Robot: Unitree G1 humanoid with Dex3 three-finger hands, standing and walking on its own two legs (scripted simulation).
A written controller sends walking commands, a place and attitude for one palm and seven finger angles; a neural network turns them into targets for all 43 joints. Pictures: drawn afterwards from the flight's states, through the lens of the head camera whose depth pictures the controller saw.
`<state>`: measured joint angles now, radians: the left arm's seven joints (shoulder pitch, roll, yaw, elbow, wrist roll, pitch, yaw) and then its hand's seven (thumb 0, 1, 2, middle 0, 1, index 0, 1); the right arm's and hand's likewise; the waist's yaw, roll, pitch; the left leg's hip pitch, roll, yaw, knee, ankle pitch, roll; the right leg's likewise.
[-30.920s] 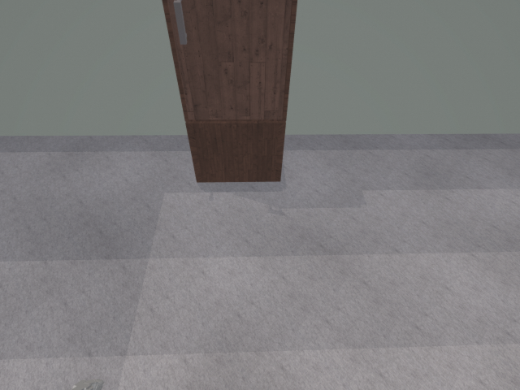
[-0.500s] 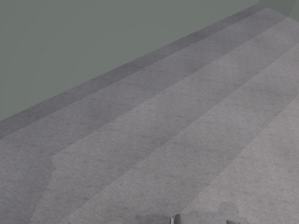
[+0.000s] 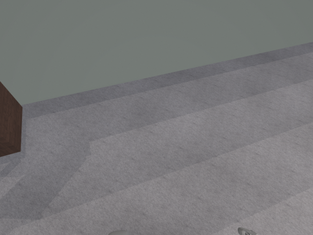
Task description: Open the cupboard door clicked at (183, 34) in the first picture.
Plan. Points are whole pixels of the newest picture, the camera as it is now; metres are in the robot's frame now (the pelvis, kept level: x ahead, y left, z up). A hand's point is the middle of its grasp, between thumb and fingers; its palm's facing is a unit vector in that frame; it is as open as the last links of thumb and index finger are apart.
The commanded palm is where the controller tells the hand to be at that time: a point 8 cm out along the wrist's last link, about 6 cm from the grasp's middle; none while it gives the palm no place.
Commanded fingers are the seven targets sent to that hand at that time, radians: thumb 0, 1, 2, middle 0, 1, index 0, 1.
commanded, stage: turn to face it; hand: left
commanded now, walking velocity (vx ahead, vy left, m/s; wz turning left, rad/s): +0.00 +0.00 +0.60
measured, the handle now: out of the picture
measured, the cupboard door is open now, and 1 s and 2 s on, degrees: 41 41 41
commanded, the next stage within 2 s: take the last steps up to it in 1.70 s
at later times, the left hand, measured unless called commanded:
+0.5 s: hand out of the picture +0.05 +0.20 -0.14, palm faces +0.27 -0.92 -0.28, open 7.4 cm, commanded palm none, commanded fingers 0.00 0.90 0.90 -0.20 -0.30 -0.20 -0.30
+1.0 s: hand out of the picture -0.02 +0.22 -0.15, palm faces +0.57 -0.77 -0.28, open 7.4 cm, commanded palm none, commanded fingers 0.00 0.90 0.90 -0.20 -0.30 -0.20 -0.30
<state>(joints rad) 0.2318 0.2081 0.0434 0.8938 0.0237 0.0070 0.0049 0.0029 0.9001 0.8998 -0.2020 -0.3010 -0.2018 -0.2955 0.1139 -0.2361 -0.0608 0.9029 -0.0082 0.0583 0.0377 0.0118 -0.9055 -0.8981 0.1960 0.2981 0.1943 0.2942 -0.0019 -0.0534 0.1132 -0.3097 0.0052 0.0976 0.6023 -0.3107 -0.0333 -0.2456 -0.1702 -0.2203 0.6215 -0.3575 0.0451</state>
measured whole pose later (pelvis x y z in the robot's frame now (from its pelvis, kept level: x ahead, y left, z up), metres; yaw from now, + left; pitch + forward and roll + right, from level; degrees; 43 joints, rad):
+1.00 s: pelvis +0.02 -0.02 +0.00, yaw +35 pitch +1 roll +0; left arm 0.15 0.26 0.07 0.88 0.01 0.04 0.00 0.01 0.91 0.90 -0.20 -0.30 -0.20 -0.29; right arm 0.16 -0.22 -0.06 0.91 -0.03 0.05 0.01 0.01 -0.90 -0.90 0.20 0.30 0.20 0.29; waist -0.01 0.01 0.09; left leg -0.33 -0.03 -0.10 0.56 -0.25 -0.01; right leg -0.38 -0.04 -0.03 0.76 -0.41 0.07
